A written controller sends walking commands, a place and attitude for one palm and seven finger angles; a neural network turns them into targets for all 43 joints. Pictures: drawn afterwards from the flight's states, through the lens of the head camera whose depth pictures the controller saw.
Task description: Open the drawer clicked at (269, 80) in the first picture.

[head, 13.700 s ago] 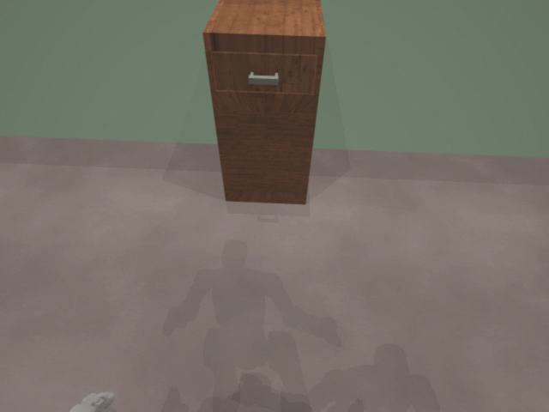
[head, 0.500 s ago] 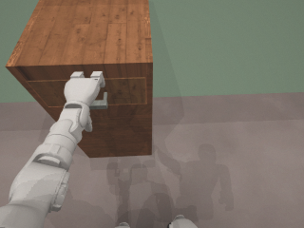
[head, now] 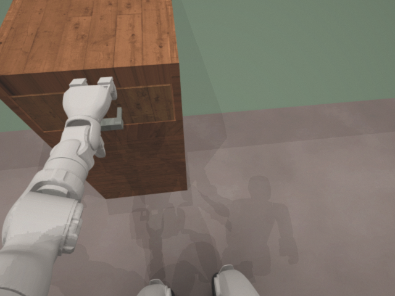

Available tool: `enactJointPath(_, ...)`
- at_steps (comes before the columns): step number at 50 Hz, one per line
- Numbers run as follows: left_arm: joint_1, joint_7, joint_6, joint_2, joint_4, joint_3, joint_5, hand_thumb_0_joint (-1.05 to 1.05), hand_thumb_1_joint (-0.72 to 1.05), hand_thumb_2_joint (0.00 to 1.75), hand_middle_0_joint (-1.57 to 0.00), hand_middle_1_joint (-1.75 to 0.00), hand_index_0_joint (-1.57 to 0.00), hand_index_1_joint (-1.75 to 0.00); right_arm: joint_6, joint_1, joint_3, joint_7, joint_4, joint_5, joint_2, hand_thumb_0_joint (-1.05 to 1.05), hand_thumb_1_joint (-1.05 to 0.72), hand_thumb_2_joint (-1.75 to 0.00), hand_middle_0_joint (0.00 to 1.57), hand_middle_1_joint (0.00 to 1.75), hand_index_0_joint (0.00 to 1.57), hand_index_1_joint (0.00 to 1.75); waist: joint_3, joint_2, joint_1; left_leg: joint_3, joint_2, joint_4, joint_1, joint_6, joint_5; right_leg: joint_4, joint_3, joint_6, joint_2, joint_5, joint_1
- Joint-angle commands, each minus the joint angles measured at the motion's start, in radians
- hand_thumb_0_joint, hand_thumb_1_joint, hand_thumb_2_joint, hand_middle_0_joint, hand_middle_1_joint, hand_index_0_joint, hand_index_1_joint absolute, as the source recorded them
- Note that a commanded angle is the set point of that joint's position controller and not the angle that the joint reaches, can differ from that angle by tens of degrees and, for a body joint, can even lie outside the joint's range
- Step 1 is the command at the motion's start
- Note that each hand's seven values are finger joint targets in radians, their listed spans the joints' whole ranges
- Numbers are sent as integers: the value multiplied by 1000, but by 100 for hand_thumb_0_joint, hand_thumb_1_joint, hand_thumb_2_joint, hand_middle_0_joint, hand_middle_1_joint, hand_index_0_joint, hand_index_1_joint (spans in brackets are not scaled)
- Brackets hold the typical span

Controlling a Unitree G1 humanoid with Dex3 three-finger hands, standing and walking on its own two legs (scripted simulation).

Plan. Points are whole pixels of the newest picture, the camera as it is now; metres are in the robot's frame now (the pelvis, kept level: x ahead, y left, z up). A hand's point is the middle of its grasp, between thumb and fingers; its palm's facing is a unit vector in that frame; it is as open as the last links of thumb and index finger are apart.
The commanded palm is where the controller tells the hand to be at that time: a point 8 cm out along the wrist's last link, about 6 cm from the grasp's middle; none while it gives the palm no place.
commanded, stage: move the hooked fingers above the handle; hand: left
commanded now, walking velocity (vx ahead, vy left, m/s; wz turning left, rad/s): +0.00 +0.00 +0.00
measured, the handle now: (101, 118) +0.55 +0.19 -0.04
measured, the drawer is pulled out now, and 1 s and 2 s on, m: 0.00 0.00 0.00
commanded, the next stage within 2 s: none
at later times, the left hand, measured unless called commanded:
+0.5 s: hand (97, 117) +0.50 +0.18 +0.02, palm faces -0.02 +0.01 -1.00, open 13.6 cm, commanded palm +0.50 +0.21 +0.06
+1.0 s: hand (97, 117) +0.50 +0.18 +0.02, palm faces +0.00 +0.00 -1.00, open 13.5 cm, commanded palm +0.51 +0.21 +0.06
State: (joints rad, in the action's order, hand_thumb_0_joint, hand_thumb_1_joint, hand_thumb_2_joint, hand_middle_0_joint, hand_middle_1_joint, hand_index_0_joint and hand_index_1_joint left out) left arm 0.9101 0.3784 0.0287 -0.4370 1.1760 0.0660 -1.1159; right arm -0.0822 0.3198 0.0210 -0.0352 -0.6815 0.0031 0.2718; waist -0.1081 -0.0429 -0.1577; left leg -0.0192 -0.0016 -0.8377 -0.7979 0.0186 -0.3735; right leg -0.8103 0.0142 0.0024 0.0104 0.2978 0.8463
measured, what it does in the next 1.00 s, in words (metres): stands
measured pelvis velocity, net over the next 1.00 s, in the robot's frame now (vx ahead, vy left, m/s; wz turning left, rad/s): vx -0.01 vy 0.00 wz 0.01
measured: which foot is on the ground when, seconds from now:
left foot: down 0.00-1.00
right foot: down 0.00-1.00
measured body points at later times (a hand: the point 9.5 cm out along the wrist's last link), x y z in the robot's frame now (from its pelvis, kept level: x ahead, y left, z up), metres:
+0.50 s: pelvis -0.02 +0.00 -0.01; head +0.10 -0.01 +0.42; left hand +0.50 +0.18 +0.07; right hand +0.00 -0.27 -0.14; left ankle +0.01 +0.11 -0.69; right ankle +0.04 -0.12 -0.69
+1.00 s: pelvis -0.01 +0.00 -0.01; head +0.10 +0.00 +0.42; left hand +0.50 +0.18 +0.07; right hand +0.01 -0.27 -0.14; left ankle +0.01 +0.11 -0.69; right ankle +0.04 -0.12 -0.69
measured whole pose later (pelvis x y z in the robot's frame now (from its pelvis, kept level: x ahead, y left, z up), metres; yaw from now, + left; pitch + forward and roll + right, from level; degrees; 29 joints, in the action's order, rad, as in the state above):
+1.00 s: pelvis -0.01 +0.00 -0.01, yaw +0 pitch +21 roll +0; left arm 0.98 0.43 0.03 -0.45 1.22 0.08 -1.11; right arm -0.09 0.31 -0.01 -0.06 -0.68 0.00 0.28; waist -0.12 -0.04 -0.17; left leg -0.01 -0.01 -0.90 -0.89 0.02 -0.38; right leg -0.86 0.01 0.00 0.00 0.30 0.93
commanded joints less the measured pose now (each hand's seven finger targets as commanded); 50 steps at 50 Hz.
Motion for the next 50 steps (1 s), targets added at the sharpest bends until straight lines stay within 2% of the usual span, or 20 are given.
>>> enactJointPath(1,470,36,-16,-337,-138,-74,14,0,-50,30,-30,-120,-30,-120,28,131,57,-19,61,7,159,0,-90,-90,20,30,20,30,-379,49,-13,-6,-39,87,66,41,18,105,-6,17,15,12,-239)
enactJointPath(3,475,47,-18,-344,-122,-78,9,0,-50,30,-30,-120,-30,-120,31,135,58,-18,56,10,163,0,-90,-90,20,30,20,30,-382,34,-15,-5,-39,74,58,40,14,93,-8,19,15,20,-211)
enactJointPath(5,517,58,-23,-353,-127,-82,7,0,-50,30,-30,-120,-30,-120,33,138,57,-18,53,12,163,0,-90,-90,20,30,20,30,-401,48,-26,-1,-38,65,47,40,14,84,-9,18,15,20,-211)
enactJointPath(6,524,65,-27,-352,-133,-77,5,0,-50,30,-30,-120,-30,-120,33,145,59,-18,54,13,166,0,-90,-90,20,30,20,30,-424,27,-28,-2,-39,60,57,40,22,82,-8,17,16,13,-204)
enactJointPath(8,532,73,-41,-384,-131,-96,4,0,-50,30,-30,-120,-30,-120,29,145,57,-16,50,13,169,0,-90,-90,20,30,20,30,-443,21,-21,-2,-39,55,54,39,26,75,-9,17,15,10,-210)
enactJointPath(10,552,77,-57,-377,-120,-91,10,0,-50,30,-30,-120,-30,-120,23,142,53,-16,46,15,168,0,-90,-90,20,30,20,30,-439,29,-28,2,-38,57,53,40,33,76,-12,17,16,3,-212)
enactJointPath(11,555,78,-60,-390,-132,-94,10,0,-50,30,-30,-120,-30,-120,22,146,54,-15,49,13,169,0,-90,-90,20,30,20,30,-447,4,-24,-1,-39,59,61,39,35,78,-11,15,15,1,-215)
enactJointPath(16,554,63,-85,-395,-99,-83,17,0,-50,30,-30,-120,-30,-120,12,139,44,-20,53,9,170,0,-90,-90,20,30,20,30,-425,15,-27,-1,-40,69,45,39,3,88,-11,13,15,26,-219)
enactJointPath(19,550,54,-83,-427,-95,-98,15,0,-50,30,-30,-120,-30,-120,10,135,38,-28,56,7,173,0,-90,-90,20,30,20,30,-411,41,-22,-2,-40,71,26,41,-14,92,-7,10,13,42,-231)
enactJointPath(26,545,48,-42,-395,-128,-90,17,0,-50,30,-30,-120,-30,-120,15,142,41,-28,62,11,168,0,-90,-90,20,30,20,30,-431,15,-17,5,-35,71,52,40,-2,82,-13,15,15,35,-213)
enactJointPath(27,519,48,-43,-399,-113,-98,18,0,-50,30,-30,-120,-30,-120,14,138,42,-25,60,12,170,0,-90,-90,20,30,20,30,-423,23,-10,2,-37,68,43,39,-11,84,-11,15,15,45,-213)
enactJointPath(30,534,54,-37,-386,-122,-94,22,0,-50,30,-30,-120,-30,-120,16,138,42,-25,61,13,167,0,-90,-90,20,30,20,30,-423,40,-16,6,-36,65,37,40,-7,81,-13,15,16,43,-210)
enactJointPath(34,539,63,-40,-418,-127,-107,17,0,-50,30,-30,-120,-30,-120,16,145,43,-25,56,12,173,0,-90,-90,20,30,20,30,-433,39,-14,4,-36,62,28,41,-10,79,-9,13,15,43,-220)
enactJointPath(37,531,67,-49,-408,-120,-103,19,0,-50,30,-30,-120,-30,-120,11,141,44,-23,54,12,174,0,-90,-90,20,30,20,30,-428,21,-14,4,-37,63,40,39,-4,80,-12,15,16,42,-205)
enactJointPath(38,539,68,-54,-398,-117,-91,21,0,-50,30,-30,-120,-30,-120,11,141,42,-24,52,11,171,0,-90,-90,20,30,20,30,-420,26,-21,2,-36,64,38,40,-9,84,-12,14,16,44,-206)
enactJointPath(40,550,68,-61,-415,-109,-101,24,0,-50,30,-30,-120,-30,-120,7,137,39,-27,51,11,172,0,-90,-90,20,30,20,30,-410,44,-24,4,-36,67,30,41,-7,86,-11,13,15,42,-215)
enactJointPath(43,550,66,-72,-436,-104,-100,25,0,-50,30,-30,-120,-30,-120,5,135,35,-32,53,5,174,0,-90,-90,20,30,20,30,-403,37,-22,-3,-39,70,18,40,-20,91,-7,11,14,50,-225)
enactJointPath(47,548,56,-79,-441,-85,-92,24,0,-50,30,-30,-120,-30,-120,2,132,30,-40,55,3,174,0,-90,-90,20,30,20,30,-398,48,-30,-3,-40,69,12,40,-29,92,-7,9,12,56,-221)
enactJointPath(49,567,52,-81,-409,-88,-63,25,0,-50,30,-30,-120,-30,-120,3,132,28,-43,57,1,170,0,-90,-90,20,30,20,30,-377,34,-39,-3,-39,73,16,38,-40,93,-11,9,13,66,-199)
enactJointPath(50,559,51,-79,-417,-79,-76,30,0,-50,30,-30,-120,-30,-120,3,124,28,-44,57,2,169,0,-90,-90,20,30,20,30,-379,45,-37,-5,-40,67,11,41,-38,97,-6,9,13,65,-207)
